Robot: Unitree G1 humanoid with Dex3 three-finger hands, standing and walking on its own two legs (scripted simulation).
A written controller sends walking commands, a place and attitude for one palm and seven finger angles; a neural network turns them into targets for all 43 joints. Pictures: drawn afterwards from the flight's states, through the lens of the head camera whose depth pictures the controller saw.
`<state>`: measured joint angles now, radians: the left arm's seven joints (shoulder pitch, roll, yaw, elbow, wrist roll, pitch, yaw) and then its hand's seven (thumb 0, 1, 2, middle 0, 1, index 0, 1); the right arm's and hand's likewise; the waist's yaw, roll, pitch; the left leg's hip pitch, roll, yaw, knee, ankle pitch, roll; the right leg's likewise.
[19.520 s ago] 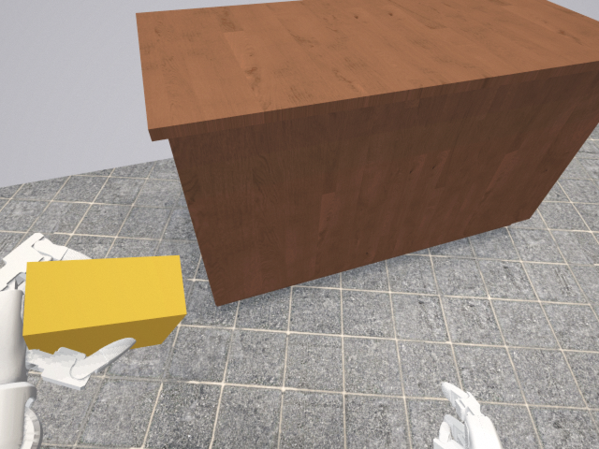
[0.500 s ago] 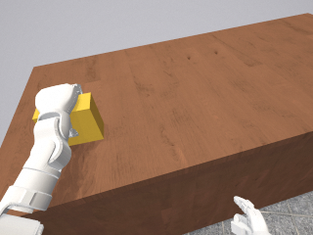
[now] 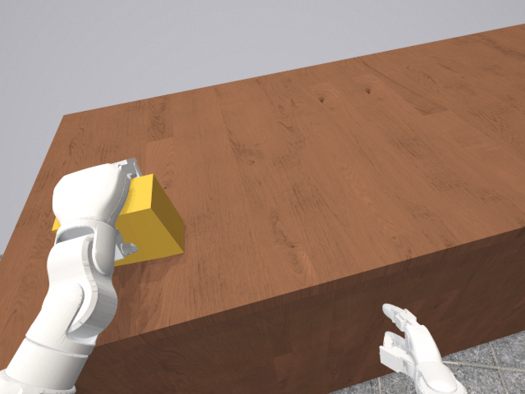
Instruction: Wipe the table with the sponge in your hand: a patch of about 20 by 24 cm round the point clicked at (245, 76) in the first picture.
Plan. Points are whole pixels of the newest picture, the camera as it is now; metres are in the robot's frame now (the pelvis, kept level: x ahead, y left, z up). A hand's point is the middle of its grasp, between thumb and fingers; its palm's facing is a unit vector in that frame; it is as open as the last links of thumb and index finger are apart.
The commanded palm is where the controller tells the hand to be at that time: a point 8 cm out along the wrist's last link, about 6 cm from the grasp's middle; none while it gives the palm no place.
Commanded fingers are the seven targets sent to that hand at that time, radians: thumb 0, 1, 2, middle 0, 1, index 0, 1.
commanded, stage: wipe back along the middle lane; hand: left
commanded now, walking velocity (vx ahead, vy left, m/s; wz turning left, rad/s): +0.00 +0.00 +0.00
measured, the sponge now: (133, 232) +0.30 +0.25 +0.12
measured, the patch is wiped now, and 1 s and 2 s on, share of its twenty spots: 0.55 0.60 0.80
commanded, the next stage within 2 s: slide across to the third lane in 0.24 s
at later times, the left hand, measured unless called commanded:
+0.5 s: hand (111, 239) +0.25 +0.23 +0.17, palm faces +0.26 -0.11 -0.96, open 10.2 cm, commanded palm +0.21 +0.21 +0.20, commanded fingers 0.00 0.10 1.30 -1.20 -1.60 -1.20 -1.60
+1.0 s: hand (156, 226) +0.27 +0.17 +0.18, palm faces +0.22 -0.15 -0.96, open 10.2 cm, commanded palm +0.23 +0.16 +0.23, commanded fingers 0.00 0.10 1.30 -1.20 -1.60 -1.20 -1.60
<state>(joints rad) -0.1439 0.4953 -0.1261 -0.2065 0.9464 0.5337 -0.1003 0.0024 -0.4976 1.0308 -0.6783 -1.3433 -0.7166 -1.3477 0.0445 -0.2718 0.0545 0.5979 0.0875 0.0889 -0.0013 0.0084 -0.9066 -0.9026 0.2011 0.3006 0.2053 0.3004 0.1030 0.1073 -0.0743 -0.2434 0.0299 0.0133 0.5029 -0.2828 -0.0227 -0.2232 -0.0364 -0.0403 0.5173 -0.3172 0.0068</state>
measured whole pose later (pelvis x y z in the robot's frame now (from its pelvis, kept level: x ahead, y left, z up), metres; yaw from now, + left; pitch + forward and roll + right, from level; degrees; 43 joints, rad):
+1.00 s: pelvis -0.03 -0.02 +0.00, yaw +0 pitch -3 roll +1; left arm -0.23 0.41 -0.28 -0.21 0.90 0.53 -0.07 -0.02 -0.50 1.03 -0.68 -1.34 -0.72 -1.34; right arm 0.02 -0.24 0.06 0.64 0.08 0.02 0.00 0.01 -0.91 -0.90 0.20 0.30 0.20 0.29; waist 0.13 0.12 -0.05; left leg -0.19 0.05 0.00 0.46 -0.22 -0.05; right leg -0.18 -0.02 -0.05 0.51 -0.28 -0.02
